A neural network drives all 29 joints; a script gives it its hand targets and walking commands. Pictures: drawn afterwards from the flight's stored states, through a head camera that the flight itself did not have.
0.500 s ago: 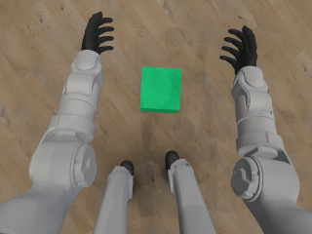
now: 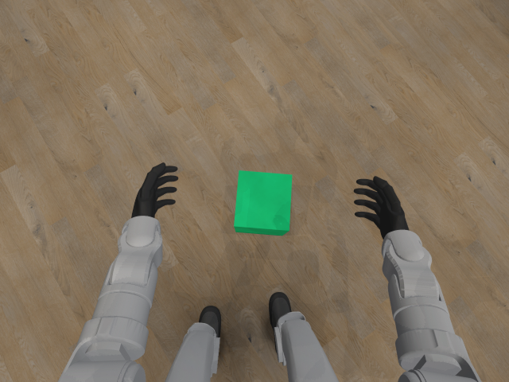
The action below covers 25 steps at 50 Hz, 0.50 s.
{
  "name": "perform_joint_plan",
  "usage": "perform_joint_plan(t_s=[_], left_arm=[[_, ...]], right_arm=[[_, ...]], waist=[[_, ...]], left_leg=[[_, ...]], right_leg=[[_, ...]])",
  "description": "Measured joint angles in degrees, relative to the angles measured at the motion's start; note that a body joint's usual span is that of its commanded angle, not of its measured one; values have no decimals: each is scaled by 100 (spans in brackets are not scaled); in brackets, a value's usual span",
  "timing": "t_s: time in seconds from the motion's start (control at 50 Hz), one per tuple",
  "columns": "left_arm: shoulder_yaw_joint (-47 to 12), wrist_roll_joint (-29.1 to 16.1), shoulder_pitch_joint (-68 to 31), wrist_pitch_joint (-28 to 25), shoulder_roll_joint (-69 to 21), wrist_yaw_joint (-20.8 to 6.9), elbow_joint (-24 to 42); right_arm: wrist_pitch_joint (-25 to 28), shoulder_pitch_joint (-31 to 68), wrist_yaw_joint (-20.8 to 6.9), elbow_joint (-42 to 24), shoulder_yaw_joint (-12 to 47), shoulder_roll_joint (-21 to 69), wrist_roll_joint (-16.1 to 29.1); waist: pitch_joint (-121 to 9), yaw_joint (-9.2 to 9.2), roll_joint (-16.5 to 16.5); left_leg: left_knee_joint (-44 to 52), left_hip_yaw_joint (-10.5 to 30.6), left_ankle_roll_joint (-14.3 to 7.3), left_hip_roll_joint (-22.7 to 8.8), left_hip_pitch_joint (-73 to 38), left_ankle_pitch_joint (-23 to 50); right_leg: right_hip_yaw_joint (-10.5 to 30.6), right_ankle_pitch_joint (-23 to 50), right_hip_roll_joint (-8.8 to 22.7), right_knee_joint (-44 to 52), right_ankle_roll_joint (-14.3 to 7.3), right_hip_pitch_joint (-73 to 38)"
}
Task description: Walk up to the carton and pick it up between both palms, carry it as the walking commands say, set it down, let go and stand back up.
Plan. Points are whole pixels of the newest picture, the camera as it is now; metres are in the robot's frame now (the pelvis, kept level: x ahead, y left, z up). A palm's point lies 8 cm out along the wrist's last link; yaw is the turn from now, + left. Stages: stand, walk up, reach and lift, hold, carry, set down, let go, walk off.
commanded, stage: let go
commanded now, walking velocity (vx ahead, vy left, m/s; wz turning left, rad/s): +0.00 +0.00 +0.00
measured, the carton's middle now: (262, 205) +0.47 -0.06 -0.63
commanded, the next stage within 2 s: stand in 0.96 s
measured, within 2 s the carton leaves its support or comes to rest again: neither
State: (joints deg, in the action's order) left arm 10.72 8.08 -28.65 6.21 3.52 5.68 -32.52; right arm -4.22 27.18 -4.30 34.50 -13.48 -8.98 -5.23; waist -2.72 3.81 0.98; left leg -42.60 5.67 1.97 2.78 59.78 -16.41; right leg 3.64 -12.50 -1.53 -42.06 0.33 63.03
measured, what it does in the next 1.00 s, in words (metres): shifts its weight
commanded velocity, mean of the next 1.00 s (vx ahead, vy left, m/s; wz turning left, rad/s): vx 0.00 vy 0.00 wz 0.00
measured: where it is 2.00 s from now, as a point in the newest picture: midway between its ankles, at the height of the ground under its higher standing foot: (245, 343)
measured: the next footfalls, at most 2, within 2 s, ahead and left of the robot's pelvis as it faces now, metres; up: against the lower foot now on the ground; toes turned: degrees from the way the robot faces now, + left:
none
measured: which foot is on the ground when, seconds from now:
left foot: down 0.00-1.00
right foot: down 0.00-1.00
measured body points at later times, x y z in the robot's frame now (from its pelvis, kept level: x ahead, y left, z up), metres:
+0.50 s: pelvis +0.04 +0.01 +0.05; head +0.09 +0.02 +0.50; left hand +0.23 +0.24 -0.03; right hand +0.21 -0.23 -0.03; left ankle +0.01 +0.14 -0.69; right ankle +0.04 -0.11 -0.69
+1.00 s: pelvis +0.05 +0.01 +0.05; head +0.06 +0.01 +0.50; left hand +0.23 +0.24 -0.03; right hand +0.21 -0.24 -0.03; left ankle +0.01 +0.14 -0.69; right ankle +0.04 -0.11 -0.69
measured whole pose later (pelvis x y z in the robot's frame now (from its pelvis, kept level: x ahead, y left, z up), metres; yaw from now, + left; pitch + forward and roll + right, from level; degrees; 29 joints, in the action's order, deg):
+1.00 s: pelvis +0.05 +0.01 +0.05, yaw -3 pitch -2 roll +0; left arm 1.1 1.2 14.3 3.0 11.9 -0.8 -28.1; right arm -7.1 -13.3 -0.5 26.8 -0.7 -13.7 -1.4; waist 2.0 0.0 0.7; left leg -27.3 2.4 0.6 0.0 5.9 -19.6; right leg 4.9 -15.5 -2.2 -27.5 0.6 10.2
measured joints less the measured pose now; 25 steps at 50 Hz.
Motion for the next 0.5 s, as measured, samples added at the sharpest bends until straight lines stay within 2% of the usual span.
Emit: perform_joint_plan(t_s=[0.3,0.5], left_arm=[[-396,-559,2785,-464,462,-564,336],[-637,-751,3991,-345,736,-783,661]], right_arm=[[357,-3011,-13,-696,795,-163,422],[157,-3961,-61,-956,1073,-297,584]], waist=[[199,-153,-130],[562,-244,-107]], left_leg=[[1074,-35,-105,-103,-2902,32],[1709,-89,-181,-154,-4798,14]], right_leg=[[7,28,9,1090,9,-2911],[22,22,28,1751,43,-4815]])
